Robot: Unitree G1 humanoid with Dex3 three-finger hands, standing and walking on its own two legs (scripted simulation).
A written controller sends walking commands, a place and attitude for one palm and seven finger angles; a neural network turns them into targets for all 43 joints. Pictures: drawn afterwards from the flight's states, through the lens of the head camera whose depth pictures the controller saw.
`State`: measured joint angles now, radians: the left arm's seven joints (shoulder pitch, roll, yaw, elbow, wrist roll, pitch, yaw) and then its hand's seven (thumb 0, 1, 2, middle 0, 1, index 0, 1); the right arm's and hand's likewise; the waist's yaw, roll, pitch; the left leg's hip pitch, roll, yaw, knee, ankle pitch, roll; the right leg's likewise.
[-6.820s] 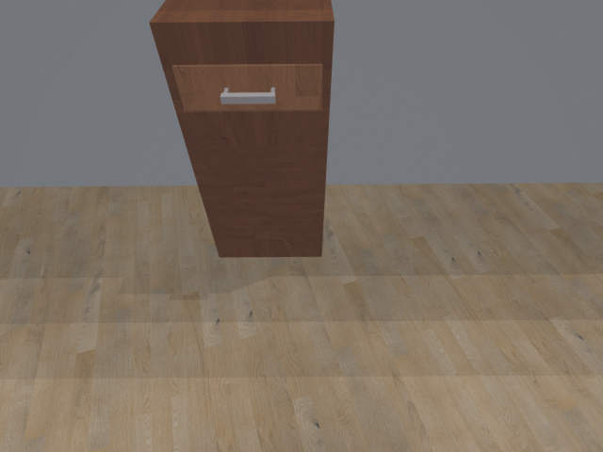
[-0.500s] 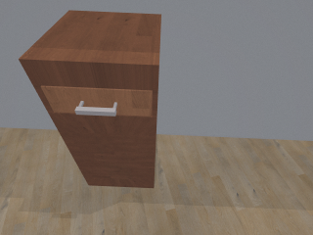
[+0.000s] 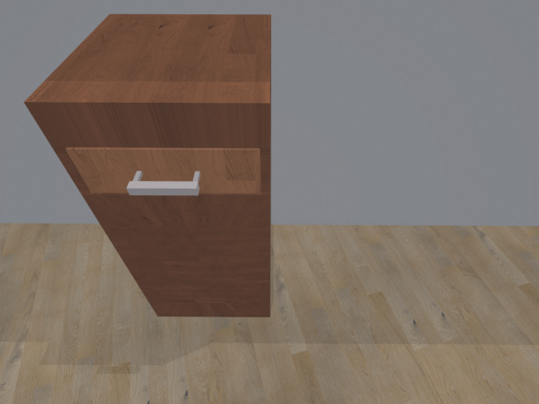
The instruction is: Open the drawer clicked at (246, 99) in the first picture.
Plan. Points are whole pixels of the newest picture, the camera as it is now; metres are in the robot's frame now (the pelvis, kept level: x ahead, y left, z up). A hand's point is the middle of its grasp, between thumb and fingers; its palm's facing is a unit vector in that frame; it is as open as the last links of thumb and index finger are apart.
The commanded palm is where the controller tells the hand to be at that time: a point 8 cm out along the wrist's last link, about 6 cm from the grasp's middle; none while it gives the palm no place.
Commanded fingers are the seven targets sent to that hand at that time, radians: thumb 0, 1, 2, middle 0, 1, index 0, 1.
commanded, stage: look again from close up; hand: left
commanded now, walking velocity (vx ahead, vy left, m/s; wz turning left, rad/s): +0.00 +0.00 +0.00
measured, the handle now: (165, 181) +0.53 +0.25 +0.00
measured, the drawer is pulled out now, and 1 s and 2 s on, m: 0.00 0.00 0.00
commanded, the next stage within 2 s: raise the hand with hooked fingers in 0.42 s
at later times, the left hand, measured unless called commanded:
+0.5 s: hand out of the picture +0.02 +0.20 -0.17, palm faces +0.02 -0.98 -0.20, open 7.3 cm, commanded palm none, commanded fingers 0.00 0.90 0.90 -0.20 -0.30 -0.20 -0.30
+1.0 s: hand (135, 394) +0.16 +0.21 -0.07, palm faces -0.16 -0.20 -0.97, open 8.9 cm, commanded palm +0.18 +0.24 +0.01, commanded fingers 0.00 0.32 0.65 -0.24 -0.68 -0.24 -0.68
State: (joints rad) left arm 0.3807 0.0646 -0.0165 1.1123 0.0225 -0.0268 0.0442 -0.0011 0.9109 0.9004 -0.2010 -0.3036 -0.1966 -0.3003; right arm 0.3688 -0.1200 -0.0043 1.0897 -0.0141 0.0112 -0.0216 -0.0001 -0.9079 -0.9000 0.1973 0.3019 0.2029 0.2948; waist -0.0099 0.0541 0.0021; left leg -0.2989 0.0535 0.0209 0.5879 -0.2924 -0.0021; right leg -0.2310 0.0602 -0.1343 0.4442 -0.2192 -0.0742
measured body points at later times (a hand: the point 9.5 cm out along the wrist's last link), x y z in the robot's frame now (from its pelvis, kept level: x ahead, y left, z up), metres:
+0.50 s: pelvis +0.02 +0.04 +0.00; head +0.02 +0.03 +0.45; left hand +0.02 +0.25 -0.15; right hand +0.00 -0.17 -0.16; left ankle +0.01 +0.11 -0.74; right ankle +0.01 -0.08 -0.74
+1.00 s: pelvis +0.01 +0.00 -0.03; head +0.04 +0.00 +0.42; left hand +0.16 +0.22 -0.02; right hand +0.26 -0.23 -0.07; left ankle +0.01 +0.11 -0.74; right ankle +0.02 -0.08 -0.74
